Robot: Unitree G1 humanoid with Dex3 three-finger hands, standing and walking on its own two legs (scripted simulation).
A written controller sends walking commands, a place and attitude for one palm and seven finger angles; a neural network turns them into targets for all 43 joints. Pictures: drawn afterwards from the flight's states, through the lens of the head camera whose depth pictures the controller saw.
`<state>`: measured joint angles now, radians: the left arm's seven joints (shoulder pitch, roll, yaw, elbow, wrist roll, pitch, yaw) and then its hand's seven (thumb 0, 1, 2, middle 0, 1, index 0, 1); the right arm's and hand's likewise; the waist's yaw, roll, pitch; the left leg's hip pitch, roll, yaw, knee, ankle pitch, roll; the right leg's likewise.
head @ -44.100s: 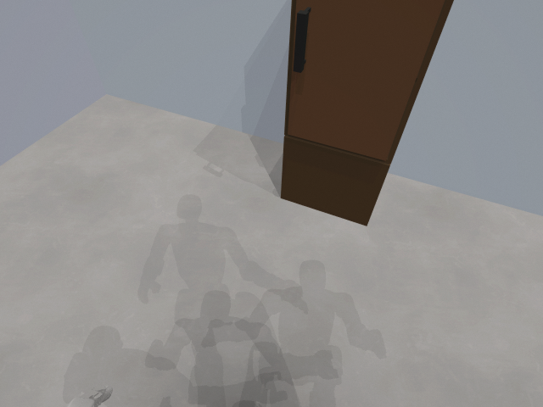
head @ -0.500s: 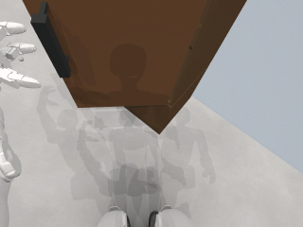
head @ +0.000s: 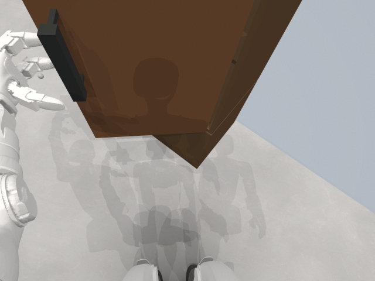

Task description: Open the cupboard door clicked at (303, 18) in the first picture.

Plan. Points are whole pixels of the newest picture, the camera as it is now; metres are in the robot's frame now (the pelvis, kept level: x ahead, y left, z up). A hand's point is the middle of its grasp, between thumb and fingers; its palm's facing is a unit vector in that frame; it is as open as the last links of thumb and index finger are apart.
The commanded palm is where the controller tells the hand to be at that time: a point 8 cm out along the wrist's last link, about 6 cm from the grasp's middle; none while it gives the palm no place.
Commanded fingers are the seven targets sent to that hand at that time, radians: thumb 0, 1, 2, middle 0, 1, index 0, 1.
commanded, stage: slide the fingers in behind the handle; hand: left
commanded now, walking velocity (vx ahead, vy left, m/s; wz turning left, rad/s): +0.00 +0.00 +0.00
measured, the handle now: (68, 60) +0.55 +0.21 +0.09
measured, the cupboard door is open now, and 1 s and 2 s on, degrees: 44 44 45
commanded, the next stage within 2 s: close the thumb around the handle in 1.34 s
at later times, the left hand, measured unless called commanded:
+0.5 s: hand (60, 75) +0.50 +0.22 +0.09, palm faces +0.03 -1.00 +0.00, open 14.0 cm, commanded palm +0.48 +0.26 +0.09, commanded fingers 0.00 -0.50 0.30 -0.30 -1.20 -0.30 -1.20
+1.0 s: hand (77, 77) +0.50 +0.19 +0.09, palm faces +0.07 -1.00 -0.03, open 14.0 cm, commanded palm +0.48 +0.22 +0.09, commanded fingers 0.00 -0.50 0.30 -0.30 -1.20 -0.30 -1.20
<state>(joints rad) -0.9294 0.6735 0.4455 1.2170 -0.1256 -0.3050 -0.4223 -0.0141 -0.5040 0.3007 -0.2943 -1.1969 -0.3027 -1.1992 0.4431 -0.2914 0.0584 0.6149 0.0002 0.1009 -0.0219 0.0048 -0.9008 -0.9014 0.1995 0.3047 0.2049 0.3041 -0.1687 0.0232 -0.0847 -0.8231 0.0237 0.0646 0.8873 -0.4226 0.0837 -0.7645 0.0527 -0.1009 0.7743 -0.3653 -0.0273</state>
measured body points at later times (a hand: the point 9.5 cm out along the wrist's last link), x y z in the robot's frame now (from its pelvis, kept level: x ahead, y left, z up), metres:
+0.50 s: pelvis +0.00 -0.01 +0.00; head +0.12 +0.02 +0.43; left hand +0.49 +0.27 +0.10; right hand +0.00 -0.28 -0.11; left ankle -0.01 +0.06 -0.69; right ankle -0.01 -0.11 -0.69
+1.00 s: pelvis +0.00 -0.02 +0.00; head +0.11 -0.01 +0.43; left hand +0.49 +0.24 +0.10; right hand +0.00 -0.28 -0.11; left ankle -0.01 +0.06 -0.69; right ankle -0.01 -0.11 -0.69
